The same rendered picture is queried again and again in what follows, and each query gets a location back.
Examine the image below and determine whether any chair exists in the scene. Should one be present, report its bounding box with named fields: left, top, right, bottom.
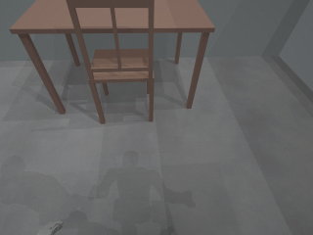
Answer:
left=66, top=0, right=155, bottom=124

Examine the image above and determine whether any table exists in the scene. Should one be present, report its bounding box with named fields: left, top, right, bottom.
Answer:
left=9, top=0, right=215, bottom=115

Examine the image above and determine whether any robot left hand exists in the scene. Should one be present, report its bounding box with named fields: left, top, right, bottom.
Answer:
left=36, top=221, right=64, bottom=235

